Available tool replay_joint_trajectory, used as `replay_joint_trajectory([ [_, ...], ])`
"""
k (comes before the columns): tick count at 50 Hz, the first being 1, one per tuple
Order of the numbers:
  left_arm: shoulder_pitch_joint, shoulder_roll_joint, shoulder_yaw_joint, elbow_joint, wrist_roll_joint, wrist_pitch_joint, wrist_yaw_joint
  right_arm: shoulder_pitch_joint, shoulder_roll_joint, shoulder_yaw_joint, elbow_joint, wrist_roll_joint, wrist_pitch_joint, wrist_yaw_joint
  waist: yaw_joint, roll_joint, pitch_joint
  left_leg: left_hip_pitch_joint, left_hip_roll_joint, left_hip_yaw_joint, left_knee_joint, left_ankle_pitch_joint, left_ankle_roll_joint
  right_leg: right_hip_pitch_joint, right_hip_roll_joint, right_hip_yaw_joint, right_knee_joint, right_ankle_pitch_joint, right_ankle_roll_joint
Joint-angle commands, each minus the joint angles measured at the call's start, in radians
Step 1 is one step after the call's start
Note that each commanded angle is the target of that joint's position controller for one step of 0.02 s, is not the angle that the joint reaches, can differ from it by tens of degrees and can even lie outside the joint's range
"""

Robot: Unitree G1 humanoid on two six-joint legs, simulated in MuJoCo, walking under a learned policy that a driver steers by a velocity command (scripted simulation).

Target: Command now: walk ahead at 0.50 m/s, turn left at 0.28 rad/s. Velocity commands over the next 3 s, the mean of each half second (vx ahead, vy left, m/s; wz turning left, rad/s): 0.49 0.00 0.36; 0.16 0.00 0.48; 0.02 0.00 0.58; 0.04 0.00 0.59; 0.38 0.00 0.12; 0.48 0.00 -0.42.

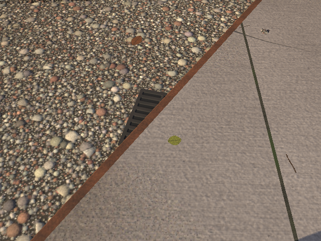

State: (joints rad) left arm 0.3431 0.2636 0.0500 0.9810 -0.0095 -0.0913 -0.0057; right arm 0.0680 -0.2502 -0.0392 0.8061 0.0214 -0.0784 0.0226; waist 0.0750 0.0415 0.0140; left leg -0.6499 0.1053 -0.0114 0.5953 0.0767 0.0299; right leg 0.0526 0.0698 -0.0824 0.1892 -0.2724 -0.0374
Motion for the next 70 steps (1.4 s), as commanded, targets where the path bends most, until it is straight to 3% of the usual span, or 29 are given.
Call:
replay_joint_trajectory([
  [1,0.026,0.167,0.037,-0.022,-0.002,0.010,0.010,-0.121,-0.076,-0.010,-0.111,0.006,-0.016,0.025,-0.006,-0.081,0.066,-0.051,-0.019,0.001,-0.033,-0.093,0.041,0.054,-0.339,0.075,0.006,0.375,-0.132],
  [3,-0.012,0.190,0.044,-0.037,0.000,0.023,0.014,-0.042,-0.112,-0.026,-0.108,0.001,-0.014,0.033,-0.061,-0.112,0.000,0.091,-0.075,0.054,-0.037,-0.181,0.077,0.079,-0.335,0.034,0.140,0.689,-0.103],
  [5,-0.028,0.170,0.032,-0.070,0.013,0.038,0.028,0.259,-0.211,-0.081,-0.035,0.000,-0.007,0.023,-0.197,-0.064,-0.179,0.534,-0.101,0.018,-0.053,-0.129,0.140,-0.099,-0.259,-0.050,0.561,0.784,-0.041],
  [6,0.069,0.067,-0.005,-0.112,0.029,0.015,0.016,0.368,-0.333,-0.114,-0.027,-0.008,-0.003,0.016,-0.168,0.156,-0.322,0.955,0.150,-0.467,-0.087,-0.252,0.316,-0.540,-0.107,-0.059,0.974,0.345,0.031],
  [7,0.053,0.067,-0.013,-0.102,0.023,-0.024,0.002,0.380,-0.273,-0.094,-0.029,0.003,-0.003,0.017,-0.168,0.184,-0.411,1.081,0.246,-0.816,-0.277,-0.343,0.379,-0.745,-0.006,0.119,1.142,-0.263,0.036],
  [8,-0.038,0.152,0.010,-0.131,-0.015,-0.052,-0.011,0.342,-0.214,-0.076,-0.035,-0.005,-0.004,0.015,-0.181,0.138,-0.296,1.011,0.213,-0.697,-0.292,-0.366,0.316,-0.848,-0.072,0.190,1.193,-0.220,0.006],
  [9,-0.110,0.154,0.008,-0.154,-0.025,-0.066,-0.010,0.271,-0.186,-0.068,-0.056,-0.010,-0.006,0.011,-0.162,0.055,-0.190,0.863,0.173,-0.555,-0.297,-0.293,0.280,-0.849,-0.119,0.176,1.146,-0.135,-0.010],
  [11,-0.132,0.153,0.022,-0.157,0.005,-0.058,0.004,0.165,-0.135,-0.051,-0.090,-0.023,-0.008,0.011,-0.087,-0.024,-0.086,0.599,0.103,-0.383,-0.340,-0.100,0.245,-0.732,-0.183,0.168,0.980,-0.039,-0.003],
  [16,-0.167,0.098,0.019,-0.188,0.024,-0.011,0.014,0.194,-0.160,-0.059,-0.090,-0.015,-0.014,-0.012,-0.063,0.009,-0.037,0.448,0.050,-0.242,-0.410,0.059,0.250,-0.690,-0.181,0.134,0.745,0.125,0.070],
  [22,-0.361,0.067,0.003,-0.243,0.009,-0.025,-0.004,0.292,-0.170,-0.057,-0.044,-0.007,-0.011,-0.026,-0.147,0.036,0.011,0.451,0.018,-0.175,-0.419,-0.086,0.181,-0.608,-0.132,0.108,0.394,0.451,0.062],
  [26,-0.409,0.104,0.014,-0.282,0.024,-0.045,-0.018,0.334,-0.168,-0.058,-0.018,-0.008,0.017,-0.039,-0.145,0.038,0.015,0.590,0.044,-0.237,-0.259,0.153,0.150,-0.605,-0.083,0.119,0.284,0.369,0.024],
  [27,-0.344,0.053,-0.024,-0.252,0.094,-0.023,-0.020,0.363,-0.154,-0.039,0.021,-0.145,-0.021,0.031,-0.103,0.023,-0.012,0.601,0.060,-0.267,-0.244,0.270,0.168,-0.550,-0.098,0.128,0.292,0.406,0.032],
  [29,-0.203,0.173,0.010,-0.210,0.047,-0.017,-0.004,0.268,-0.208,-0.065,-0.008,-0.091,-0.048,0.074,-0.012,-0.026,-0.088,0.553,-0.033,-0.232,-0.120,0.467,0.086,-0.258,-0.082,0.071,0.227,0.522,-0.035],
  [30,-0.100,0.243,0.020,-0.203,0.028,-0.027,0.009,0.303,-0.126,-0.038,-0.038,-0.070,-0.056,0.081,0.002,-0.152,-0.314,0.411,-0.145,-0.197,0.074,0.305,0.012,0.131,-0.226,0.154,0.318,0.890,-0.198],
  [31,0.042,0.261,0.022,-0.198,0.039,-0.021,0.013,0.489,-0.011,0.001,-0.038,-0.090,-0.065,0.073,-0.023,-0.367,-0.578,0.117,-0.301,-0.116,0.427,-0.564,-0.063,0.551,-0.536,0.521,0.306,1.086,-0.502],
  [32,0.104,0.184,0.012,-0.174,0.078,-0.016,0.018,0.430,-0.094,-0.023,-0.024,-0.078,-0.049,0.071,0.037,-0.204,-0.505,0.019,-0.230,-0.121,0.659,-0.769,-0.053,0.445,-0.584,0.608,0.208,0.801,-0.440],
  [33,0.001,0.205,0.027,-0.188,0.066,-0.025,0.030,0.314,-0.115,-0.036,-0.060,-0.077,-0.030,0.048,0.004,-0.151,-0.249,-0.012,-0.153,-0.108,0.717,-0.722,-0.041,0.159,-0.520,0.479,0.148,0.559,-0.323],
  [35,-0.223,0.098,-0.005,-0.249,0.020,-0.021,0.038,0.331,-0.116,-0.039,-0.041,-0.108,-0.011,-0.001,-0.110,-0.154,-0.103,0.134,-0.049,-0.088,0.566,-0.630,-0.053,-0.197,-0.414,0.275,0.031,0.488,-0.238],
  [38,-0.279,0.129,0.022,-0.297,0.047,-0.031,0.056,0.346,-0.050,-0.013,-0.043,-0.104,0.002,0.023,-0.136,-0.115,-0.132,0.276,-0.043,0.015,0.460,-0.566,-0.087,-0.293,-0.336,0.098,-0.027,0.466,-0.225],
  [41,-0.252,0.200,0.071,-0.310,0.055,-0.041,0.058,0.309,-0.071,-0.012,-0.060,-0.087,0.007,0.056,-0.099,-0.129,-0.102,0.293,-0.031,0.061,0.313,-0.466,-0.084,-0.298,-0.341,0.030,-0.047,0.380,-0.231],
  [45,-0.228,0.168,0.085,-0.332,0.069,-0.047,0.052,0.254,-0.084,-0.005,-0.095,-0.078,0.017,0.052,-0.079,-0.131,-0.084,0.225,0.022,0.003,0.177,-0.403,-0.025,-0.172,-0.442,0.078,-0.039,0.308,-0.240],
  [50,-0.279,0.163,0.086,-0.355,0.065,-0.031,0.058,0.216,-0.123,-0.035,-0.126,-0.050,0.001,0.064,-0.092,-0.114,-0.073,0.351,-0.051,0.054,-0.073,-0.226,0.058,-0.165,-0.408,0.002,0.047,0.092,-0.147],
  [52,-0.245,0.114,0.066,-0.332,0.059,-0.016,0.052,0.250,-0.165,-0.063,-0.136,-0.039,-0.027,0.062,-0.110,-0.036,-0.101,0.503,-0.052,0.004,-0.211,0.006,0.146,-0.226,-0.337,-0.054,0.180,0.016,-0.059],
  [53,-0.182,0.026,0.042,-0.392,0.052,-0.015,0.058,0.256,-0.300,-0.096,-0.163,-0.021,-0.042,0.038,-0.051,0.209,-0.181,0.655,0.195,-0.324,-0.264,0.420,0.371,-0.363,-0.164,-0.198,0.432,-0.188,0.059],
  [54,-0.226,0.073,0.043,-0.400,0.057,-0.036,0.052,0.300,-0.339,-0.111,-0.176,-0.048,-0.065,0.027,-0.113,0.142,-0.131,0.712,0.272,-0.523,-0.319,0.279,0.448,-0.576,-0.073,-0.032,0.545,-0.380,0.088],
  [55,-0.264,0.103,0.048,-0.379,0.059,-0.029,0.043,0.296,-0.315,-0.117,-0.144,-0.074,-0.083,0.008,-0.129,0.080,-0.062,0.694,0.226,-0.440,-0.331,0.155,0.363,-0.662,-0.101,0.079,0.616,-0.332,0.085],
  [58,-0.246,0.146,0.067,-0.357,0.071,-0.006,0.054,0.230,-0.213,-0.084,-0.150,-0.029,-0.059,0.001,-0.079,0.082,-0.077,0.635,0.163,-0.314,-0.329,0.185,0.277,-0.646,-0.127,0.118,0.784,-0.241,0.100],
  [62,-0.165,0.129,0.059,-0.315,0.049,0.010,0.037,0.158,-0.217,-0.077,-0.210,-0.055,-0.039,0.010,-0.039,0.061,-0.086,0.513,0.109,-0.255,-0.349,0.195,0.268,-0.539,-0.096,0.107,0.784,-0.051,0.117],
  [70,-0.177,0.138,0.020,-0.283,0.044,0.031,0.040,0.207,-0.242,-0.085,-0.228,-0.050,-0.044,0.040,-0.122,0.060,-0.088,0.599,0.134,-0.429,-0.265,0.083,0.291,-0.543,-0.101,0.125,0.549,-0.120,0.134],
])
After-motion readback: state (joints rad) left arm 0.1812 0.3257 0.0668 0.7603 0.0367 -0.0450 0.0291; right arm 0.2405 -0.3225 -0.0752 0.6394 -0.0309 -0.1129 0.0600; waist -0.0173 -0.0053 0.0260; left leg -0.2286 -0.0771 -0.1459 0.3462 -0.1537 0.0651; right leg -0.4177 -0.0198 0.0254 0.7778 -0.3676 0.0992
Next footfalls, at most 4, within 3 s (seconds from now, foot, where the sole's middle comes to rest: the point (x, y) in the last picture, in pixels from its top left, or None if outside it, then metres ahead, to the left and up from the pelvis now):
0.10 left None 0.25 0.13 -0.78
0.58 right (184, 221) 0.57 -0.03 -0.78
1.02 left None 0.45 0.21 -0.78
1.56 right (170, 212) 0.60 0.03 -0.78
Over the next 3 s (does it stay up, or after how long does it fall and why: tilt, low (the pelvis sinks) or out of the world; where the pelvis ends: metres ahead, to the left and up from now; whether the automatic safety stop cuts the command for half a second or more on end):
stays up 0.75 0.63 -0.10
